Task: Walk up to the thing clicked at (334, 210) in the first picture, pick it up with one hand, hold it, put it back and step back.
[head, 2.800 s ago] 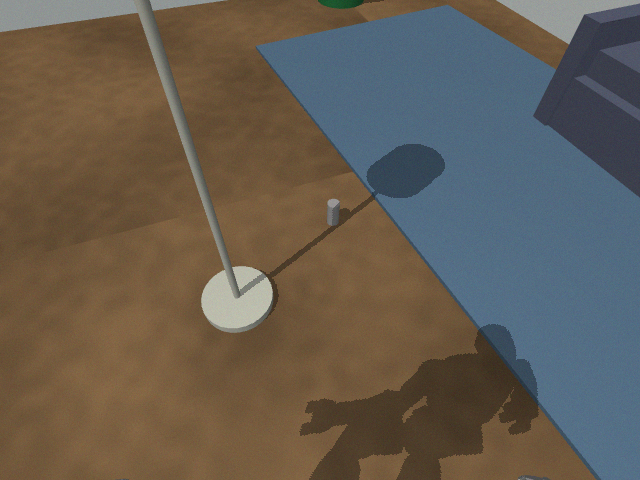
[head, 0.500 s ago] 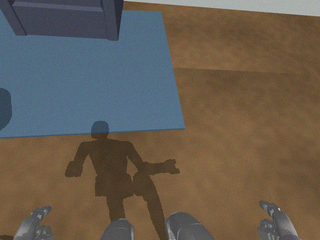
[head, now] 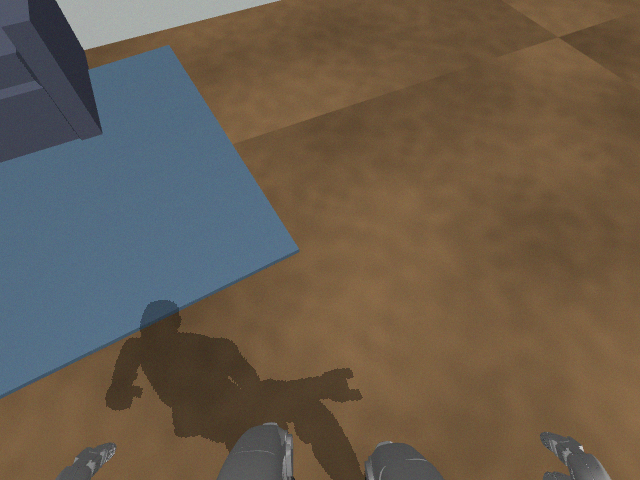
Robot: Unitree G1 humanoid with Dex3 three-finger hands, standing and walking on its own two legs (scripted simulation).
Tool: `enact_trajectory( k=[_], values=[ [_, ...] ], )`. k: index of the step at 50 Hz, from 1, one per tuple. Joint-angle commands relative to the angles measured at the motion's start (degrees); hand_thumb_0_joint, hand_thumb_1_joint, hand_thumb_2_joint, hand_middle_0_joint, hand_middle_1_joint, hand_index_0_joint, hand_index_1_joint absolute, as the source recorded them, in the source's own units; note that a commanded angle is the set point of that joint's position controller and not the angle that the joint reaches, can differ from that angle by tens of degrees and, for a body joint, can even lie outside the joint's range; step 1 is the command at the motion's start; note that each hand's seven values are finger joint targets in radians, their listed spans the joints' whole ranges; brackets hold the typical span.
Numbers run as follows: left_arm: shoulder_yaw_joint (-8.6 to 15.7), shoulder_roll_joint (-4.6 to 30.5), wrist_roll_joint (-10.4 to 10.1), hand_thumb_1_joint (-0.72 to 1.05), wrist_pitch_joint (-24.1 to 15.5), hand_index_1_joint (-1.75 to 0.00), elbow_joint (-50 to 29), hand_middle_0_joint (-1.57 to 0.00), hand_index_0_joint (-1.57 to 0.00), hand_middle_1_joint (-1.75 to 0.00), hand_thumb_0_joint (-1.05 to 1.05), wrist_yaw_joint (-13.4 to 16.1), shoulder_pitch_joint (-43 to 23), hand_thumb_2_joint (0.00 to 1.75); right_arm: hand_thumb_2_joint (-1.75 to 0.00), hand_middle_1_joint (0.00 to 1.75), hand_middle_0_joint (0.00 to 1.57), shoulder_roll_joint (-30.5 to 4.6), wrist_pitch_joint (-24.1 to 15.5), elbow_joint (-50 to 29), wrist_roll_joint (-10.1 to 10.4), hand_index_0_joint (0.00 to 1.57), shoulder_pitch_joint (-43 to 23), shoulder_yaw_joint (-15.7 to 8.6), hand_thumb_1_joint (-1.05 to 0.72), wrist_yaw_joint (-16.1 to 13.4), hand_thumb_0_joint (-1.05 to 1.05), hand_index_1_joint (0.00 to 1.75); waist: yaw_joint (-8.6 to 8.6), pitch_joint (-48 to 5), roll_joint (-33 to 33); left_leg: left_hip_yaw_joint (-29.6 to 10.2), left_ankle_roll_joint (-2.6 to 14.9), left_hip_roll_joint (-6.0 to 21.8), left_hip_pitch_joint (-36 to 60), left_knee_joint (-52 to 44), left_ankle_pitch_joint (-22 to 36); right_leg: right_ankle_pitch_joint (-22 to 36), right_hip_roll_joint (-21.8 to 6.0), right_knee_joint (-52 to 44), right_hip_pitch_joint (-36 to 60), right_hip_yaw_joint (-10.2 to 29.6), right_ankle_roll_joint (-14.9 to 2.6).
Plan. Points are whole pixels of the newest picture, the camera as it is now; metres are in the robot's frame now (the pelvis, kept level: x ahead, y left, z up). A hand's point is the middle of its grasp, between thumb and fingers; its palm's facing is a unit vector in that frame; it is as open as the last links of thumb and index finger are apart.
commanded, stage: walk up
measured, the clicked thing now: out of the picture +0.04 +1.09 -0.69
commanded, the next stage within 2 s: stand in 1.60 s
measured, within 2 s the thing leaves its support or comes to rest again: neither
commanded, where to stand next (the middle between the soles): +0.04 -0.02 m, yaw -27 degrees
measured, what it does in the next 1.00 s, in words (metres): steps on the spot, turning right: left foot, then right foot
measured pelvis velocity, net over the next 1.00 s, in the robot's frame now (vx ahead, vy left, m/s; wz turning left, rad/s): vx -0.03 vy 0.01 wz -0.43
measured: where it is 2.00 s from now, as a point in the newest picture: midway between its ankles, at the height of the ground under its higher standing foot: outside the picture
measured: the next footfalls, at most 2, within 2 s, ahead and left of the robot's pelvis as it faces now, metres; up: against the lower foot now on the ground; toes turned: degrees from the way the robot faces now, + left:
left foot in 0.10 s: +0.07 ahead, +0.11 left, +0.00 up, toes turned -2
right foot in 0.42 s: -0.03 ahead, -0.12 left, +0.00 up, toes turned -22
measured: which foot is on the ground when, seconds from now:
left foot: up 0.00-0.08, down 0.10-0.44, up 0.46-0.70, down 0.72-1.00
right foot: down 0.00-0.12, up 0.14-0.40, down 0.42-1.00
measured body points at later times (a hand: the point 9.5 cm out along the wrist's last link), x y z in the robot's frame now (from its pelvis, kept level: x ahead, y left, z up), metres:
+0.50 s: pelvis -0.02 -0.01 -0.01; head +0.02 -0.03 +0.44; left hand +0.17 +0.27 -0.10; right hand -0.04 -0.36 -0.11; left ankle +0.03 +0.12 -0.69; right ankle -0.02 -0.14 -0.71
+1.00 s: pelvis -0.03 +0.01 +0.00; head +0.00 +0.00 +0.45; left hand +0.18 +0.28 -0.11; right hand -0.11 -0.31 -0.11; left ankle +0.04 +0.12 -0.71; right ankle -0.07 -0.10 -0.72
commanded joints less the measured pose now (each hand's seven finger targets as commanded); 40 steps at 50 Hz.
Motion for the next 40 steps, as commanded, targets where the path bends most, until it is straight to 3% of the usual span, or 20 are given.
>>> enact_trajectory(
  k=[1,4,5,6,7,11,15,17,20,21,22,23,26,32,35,36,37,38,39,40],
  values=[
    [5.2,15.1,0.2,0.9,-2.1,-0.3,-5.7,-0.2,-0.2,-0.3,0.0,2.2,-0.3,0.9,-0.9,0.3,0.2,-9.8,-3.1,-5.0,-0.9,0.2,1.0,-3.7,-0.9,-1.1,0.0,0.3,0.1,-8.5,-12.8,-1.9,1.47,-1.5,2.4,-8.0,0.2,27.1,-12.5,-8.3,2.8,18.5,-13.3],
    [4.2,12.7,-1.1,0.9,-1.2,-0.3,-7.2,-0.2,-0.2,-0.3,0.0,2.2,-4.6,0.9,-0.9,0.3,0.2,-9.7,-4.3,-2.6,-1.9,0.2,8.3,-4.3,-0.9,-1.4,0.0,0.3,-4.43,-9.8,-8.2,-3.8,2.68,-1.9,18.4,-27.8,11.3,25.4,-7.5,2.2,-7.1,12.9,-7.91],
    [3.1,8.9,-1.6,0.9,-1.2,-0.3,-8.1,-0.2,-0.2,-0.3,0.0,2.3,-3.9,0.9,-0.9,0.3,0.2,-14.2,-4.7,-3.1,-3.1,0.2,9.0,-5.5,-0.9,-1.8,0.0,0.3,-4.41,-9.2,3.8,-20.2,4.96,9.6,21.9,-35.6,13.8,11.5,-0.3,12.6,-14.6,8.0,-2.89],
    [3.2,10.4,-1.0,0.9,-0.9,-0.3,-7.0,-0.2,-0.2,-0.3,0.0,3.0,-1.8,0.9,-0.9,0.3,0.2,-18.9,-4.8,-4.0,-2.0,0.2,5.2,-6.5,-0.9,-1.6,0.0,0.3,-2.83,-8.5,9.7,-33.6,10.74,24.0,18.8,-40.7,17.3,-11.0,4.0,21.4,-17.2,2.5,-0.22],
    [3.9,14.5,-0.1,0.9,-1.0,-0.3,-5.6,-0.2,-0.2,-0.3,0.0,3.4,-1.7,0.9,-0.9,0.3,0.2,-20.3,-4.9,-4.7,-1.5,0.2,2.3,-7.3,-0.9,-1.2,0.0,0.3,-2.37,-7.0,8.1,-38.1,16.07,28.0,15.8,-41.3,18.2,-13.1,1.0,28.4,-16.6,4.8,0.1],
    [4.9,13.2,-1.3,0.9,-1.2,-0.3,-1.5,-0.2,-0.2,-0.3,0.0,1.4,-0.6,0.9,-0.9,0.3,0.2,-14.4,-5.4,-4.0,-1.8,0.2,0.6,-5.0,-0.9,-1.5,0.0,0.3,-0.9,-3.7,5.5,-12.6,10.52,13.7,12.8,-35.7,20.8,-4.5,-1.7,25.7,-13.0,0.8,-0.38],
    [4.4,10.8,-1.0,0.9,-2.2,-0.3,-2.3,-0.2,-0.2,-0.3,0.0,0.1,-4.3,0.9,-0.9,0.3,0.2,-14.9,-5.0,-4.3,-2.9,0.2,4.6,-5.2,-0.9,-0.5,0.0,0.3,-3.77,-7.2,8.2,-7.5,12.19,14.1,19.5,-31.6,28.2,-7.6,-3.2,11.0,-9.7,-4.8,0.75],
    [4.2,10.6,-1.0,0.9,-2.7,-0.3,-1.0,-0.2,-0.2,-0.3,0.0,0.4,-2.4,0.9,-0.9,0.3,0.2,-14.9,-4.4,-4.9,-2.6,0.2,3.3,-5.0,-0.9,-0.2,0.0,0.3,-2.65,-8.9,8.7,-4.7,11.25,14.0,16.5,-27.5,34.4,-6.5,-1.9,4.2,-2.5,-7.6,-0.02],
    [5.1,11.9,-0.3,0.9,-3.8,-0.3,3.0,-0.2,-0.2,-0.3,0.0,1.5,3.9,0.9,-0.9,0.3,0.2,-12.2,-2.8,-5.5,-1.6,0.2,1.5,-4.0,-0.9,-0.1,0.0,0.3,1.12,-10.8,3.7,0.8,6.7,9.8,7.2,-13.6,27.1,5.0,0.8,-12.4,13.2,-8.6,-1.9],
    [6.4,16.0,0.2,0.9,-4.2,-0.3,3.0,-0.2,-0.2,-0.3,0.0,2.1,5.7,0.9,-0.9,0.3,0.2,-8.7,-2.7,-6.4,-1.2,0.2,2.5,-2.9,-0.9,-0.1,0.0,0.3,2.21,-10.9,-8.0,2.9,3.6,6.3,-3.0,-1.3,17.8,4.9,-7.0,-15.0,18.8,7.4,-4.68],
    [6.5,19.3,0.4,0.9,-4.9,-0.3,0.7,-0.2,-0.2,-0.3,0.0,2.6,3.1,0.9,-0.9,0.3,0.2,-6.3,-2.3,-7.7,-0.9,0.2,1.0,-1.7,-0.9,-0.3,0.0,0.3,1.09,-8.7,-15.4,1.7,0.57,-0.2,-12.1,2.2,-3.8,12.2,-21.0,-18.8,15.9,29.8,-11.85],
    [6.3,20.6,0.0,0.9,-4.6,-0.3,0.5,-0.2,-0.2,-0.3,0.0,2.8,1.3,0.9,-0.9,0.3,0.2,-10.7,-1.8,-7.0,-1.4,0.2,-1.9,-3.3,-0.9,-1.4,0.0,0.3,1.88,-7.5,-11.9,-4.4,0.35,2.9,-7.1,5.4,-9.5,14.6,-24.7,-17.8,6.4,31.8,-17.8],
    [4.7,16.3,-0.3,0.9,-4.6,-0.3,0.7,-0.2,-0.2,-0.3,0.0,3.3,-4.0,0.9,-0.9,0.3,0.2,-11.4,-2.0,-2.1,-0.7,0.2,1.4,-3.6,-0.9,-1.0,0.0,0.3,-1.49,-5.2,-9.3,-3.5,0.83,3.1,-3.5,2.3,-1.2,15.5,-15.0,-13.1,2.7,17.9,-12.23],
    [4.5,16.2,0.0,0.9,-4.4,-0.3,1.5,-0.2,-0.2,-0.3,0.0,3.2,-3.1,0.9,-0.9,0.3,0.2,-11.5,-2.5,0.6,-1.5,0.2,1.9,-3.6,-0.9,-0.7,0.0,0.3,-0.38,-6.6,-13.9,-2.1,0.95,0.6,1.0,-5.0,-0.7,9.9,-13.2,-11.8,-0.4,19.8,-12.74],
    [3.9,14.8,-0.5,0.9,-3.4,-0.3,1.5,-0.2,-0.2,-0.3,0.0,2.7,-6.4,0.9,-0.9,0.3,0.2,-10.4,-3.7,3.2,-1.7,0.2,5.6,-3.8,-0.9,-0.6,0.0,0.3,-3.31,-8.1,-11.6,0.6,1.72,-2.6,13.9,-19.9,5.9,8.2,-9.8,-6.5,-7.2,14.3,-9.55],
    [3.0,12.1,-0.8,0.9,-3.2,-0.3,1.4,-0.2,-0.2,-0.3,0.0,2.7,-5.9,0.9,-0.9,0.3,0.2,-10.9,-4.1,3.5,-2.3,0.2,6.4,-4.1,-0.9,-0.8,0.0,0.3,-3.91,-8.4,-8.5,-3.8,2.63,-0.9,17.0,-26.9,4.3,8.6,-7.6,-2.0,-9.7,11.5,-6.91],
    [2.0,8.4,-1.3,0.9,-3.2,-0.3,1.2,-0.2,-0.2,-0.3,0.0,2.7,-5.4,0.9,-0.9,0.3,0.2,-15.5,-4.7,3.0,-3.1,0.2,5.8,-4.9,-0.9,-1.0,0.0,0.3,-3.95,-8.2,4.7,-24.8,7.03,11.2,18.6,-36.1,-0.3,2.5,-0.2,10.4,-17.0,6.7,-2.23],
    [3.1,12.8,-1.2,0.9,-3.2,-0.3,2.7,-0.2,-0.2,-0.3,0.0,3.6,-6.3,0.9,-0.9,0.3,0.2,-19.3,-4.8,2.3,-2.1,0.2,2.8,-5.6,-0.9,-0.7,0.0,0.3,-3.99,-6.0,8.4,-35.5,14.02,22.5,10.5,-41.7,-1.8,-13.0,1.8,18.3,-13.7,2.3,-0.78],
    [3.6,15.2,-0.7,0.9,-3.3,-0.3,3.4,-0.2,-0.2,-0.3,0.0,3.8,-5.7,0.9,-0.9,0.3,0.2,-18.8,-4.9,1.9,-2.3,0.2,0.1,-5.9,-0.9,-0.5,0.0,0.3,-2.44,-3.7,4.6,-35.6,16.42,23.5,8.0,-41.8,-1.5,-13.7,0.0,21.8,-12.5,3.5,-0.72],
    [3.9,14.6,-1.0,0.9,-3.4,-0.3,5.0,-0.2,-0.2,-0.3,0.0,3.5,-4.7,0.9,-0.9,0.3,0.2,-16.3,-5.1,1.8,-2.3,0.2,-1.9,-5.1,-0.9,-0.7,0.0,0.3,-0.82,-1.6,1.1,-27.4,14.05,19.1,6.8,-39.2,2.4,-11.1,-0.9,22.4,-11.8,2.9,-0.84]
  ],
)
